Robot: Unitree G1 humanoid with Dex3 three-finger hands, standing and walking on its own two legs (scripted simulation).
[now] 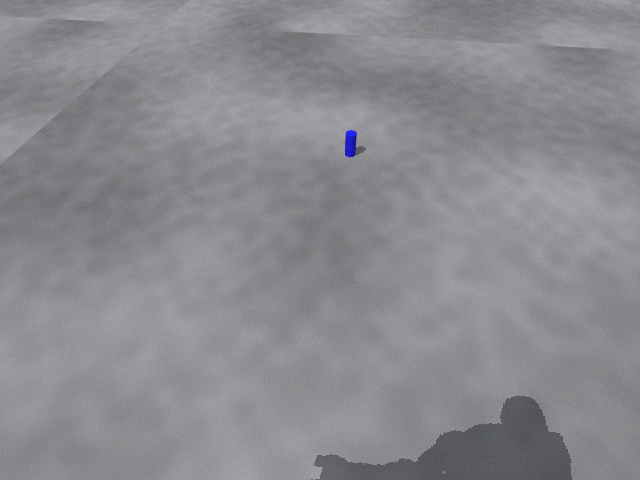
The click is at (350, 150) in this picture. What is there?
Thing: squat round
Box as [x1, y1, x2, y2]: [345, 130, 356, 156]
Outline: 349,130 346,132 345,154 347,156 353,156 355,151 356,133 352,130
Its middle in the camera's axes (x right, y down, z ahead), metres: +0.15 -0.50 +2.05
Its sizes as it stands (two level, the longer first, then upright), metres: 0.056 0.056 0.127
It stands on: the floor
